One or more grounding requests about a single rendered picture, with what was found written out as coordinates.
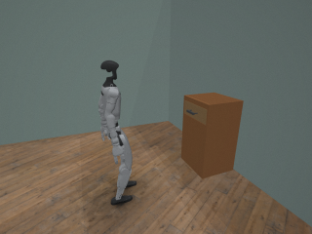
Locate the robot right hand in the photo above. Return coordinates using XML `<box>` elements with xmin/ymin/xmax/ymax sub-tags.
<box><xmin>112</xmin><ymin>144</ymin><xmax>125</xmax><ymax>165</ymax></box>

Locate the robot right upper arm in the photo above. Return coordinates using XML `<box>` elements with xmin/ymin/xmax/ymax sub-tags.
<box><xmin>104</xmin><ymin>87</ymin><xmax>119</xmax><ymax>121</ymax></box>

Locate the right robot shin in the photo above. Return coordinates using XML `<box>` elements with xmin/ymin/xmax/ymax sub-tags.
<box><xmin>116</xmin><ymin>168</ymin><xmax>132</xmax><ymax>200</ymax></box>

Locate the humanoid robot head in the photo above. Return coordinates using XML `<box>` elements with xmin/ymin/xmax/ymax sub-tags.
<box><xmin>100</xmin><ymin>60</ymin><xmax>119</xmax><ymax>88</ymax></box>

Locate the drawer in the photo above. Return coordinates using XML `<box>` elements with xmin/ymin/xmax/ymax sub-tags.
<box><xmin>184</xmin><ymin>100</ymin><xmax>208</xmax><ymax>125</ymax></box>

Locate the robot left upper arm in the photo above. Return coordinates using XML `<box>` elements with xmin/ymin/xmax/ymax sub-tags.
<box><xmin>98</xmin><ymin>83</ymin><xmax>104</xmax><ymax>110</ymax></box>

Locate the cabinet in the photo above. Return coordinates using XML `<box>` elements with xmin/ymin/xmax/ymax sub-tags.
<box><xmin>181</xmin><ymin>93</ymin><xmax>244</xmax><ymax>179</ymax></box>

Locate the robot left forearm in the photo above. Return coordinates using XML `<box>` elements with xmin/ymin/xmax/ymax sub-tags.
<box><xmin>98</xmin><ymin>108</ymin><xmax>107</xmax><ymax>127</ymax></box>

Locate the robot left hand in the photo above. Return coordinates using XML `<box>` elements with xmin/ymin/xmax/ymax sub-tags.
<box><xmin>100</xmin><ymin>126</ymin><xmax>110</xmax><ymax>141</ymax></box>

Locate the robot right forearm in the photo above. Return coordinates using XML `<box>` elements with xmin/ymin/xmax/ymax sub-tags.
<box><xmin>106</xmin><ymin>114</ymin><xmax>120</xmax><ymax>146</ymax></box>

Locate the handle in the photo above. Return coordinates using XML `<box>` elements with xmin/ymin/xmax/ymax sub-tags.
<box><xmin>186</xmin><ymin>109</ymin><xmax>198</xmax><ymax>115</ymax></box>

